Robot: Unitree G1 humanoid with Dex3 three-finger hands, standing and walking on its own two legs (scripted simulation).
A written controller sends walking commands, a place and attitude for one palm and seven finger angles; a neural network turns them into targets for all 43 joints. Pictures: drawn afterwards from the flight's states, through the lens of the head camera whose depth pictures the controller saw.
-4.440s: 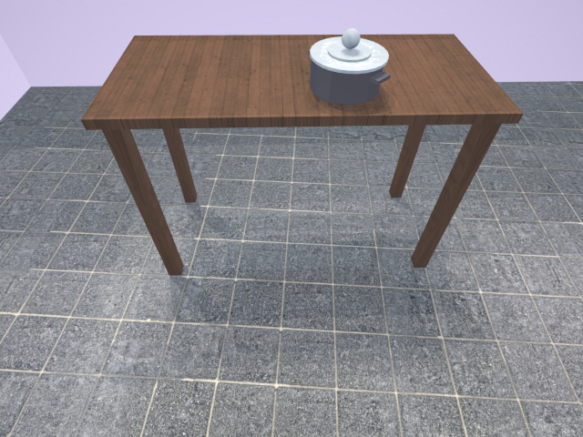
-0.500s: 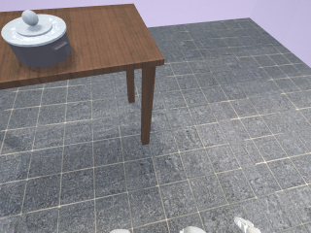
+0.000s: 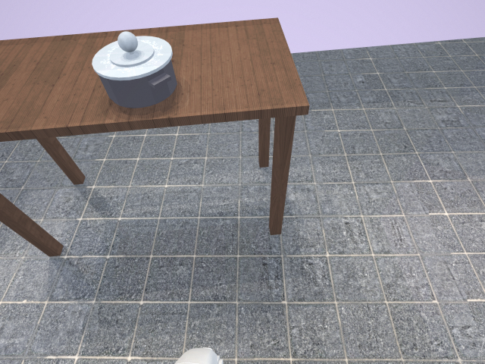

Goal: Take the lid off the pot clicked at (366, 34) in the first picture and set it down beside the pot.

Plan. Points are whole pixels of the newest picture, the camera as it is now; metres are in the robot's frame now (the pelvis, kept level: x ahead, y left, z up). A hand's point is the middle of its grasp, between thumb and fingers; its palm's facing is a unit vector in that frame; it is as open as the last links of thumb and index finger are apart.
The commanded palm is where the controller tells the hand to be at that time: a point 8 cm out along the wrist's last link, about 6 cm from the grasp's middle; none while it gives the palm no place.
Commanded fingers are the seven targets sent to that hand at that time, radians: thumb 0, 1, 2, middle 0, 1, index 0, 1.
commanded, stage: turn to face it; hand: left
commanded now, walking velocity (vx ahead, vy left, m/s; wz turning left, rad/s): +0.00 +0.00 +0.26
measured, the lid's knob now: (127, 41) +0.80 +0.33 +0.12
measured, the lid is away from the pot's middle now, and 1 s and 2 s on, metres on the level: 0.00 0.00 0.00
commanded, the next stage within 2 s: take the last steps up to it in 0.02 s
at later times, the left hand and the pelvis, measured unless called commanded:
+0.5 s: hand out of the picture +0.06 +0.23 -0.16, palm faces +0.13 -0.96 -0.26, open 7.4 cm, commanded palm none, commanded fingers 0.00 0.90 0.90 -0.20 -0.30 -0.20 -0.30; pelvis +0.05 +0.02 -0.01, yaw +6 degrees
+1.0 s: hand out of the picture +0.08 +0.24 -0.19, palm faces +0.26 -0.95 -0.15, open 7.4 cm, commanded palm none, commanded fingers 0.00 0.90 0.90 -0.20 -0.30 -0.20 -0.30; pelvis +0.21 +0.11 -0.02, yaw +9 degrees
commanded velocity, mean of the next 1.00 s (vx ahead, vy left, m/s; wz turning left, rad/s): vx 0.26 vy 0.06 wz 0.09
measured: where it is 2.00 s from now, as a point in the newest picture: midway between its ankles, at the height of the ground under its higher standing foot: (216, 343)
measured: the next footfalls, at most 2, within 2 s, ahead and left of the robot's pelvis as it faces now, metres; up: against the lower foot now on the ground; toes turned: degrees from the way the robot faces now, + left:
left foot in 0.14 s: +0.03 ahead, +0.14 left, +0.00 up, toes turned +5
right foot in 0.50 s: +0.11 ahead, -0.08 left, +0.00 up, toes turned +1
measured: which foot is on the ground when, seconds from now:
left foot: up 0.00-0.12, down 0.14-0.50, up 0.52-0.94, down 0.96-1.00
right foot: down 0.00-0.14, up 0.16-0.48, down 0.50-0.96, up 0.98-1.00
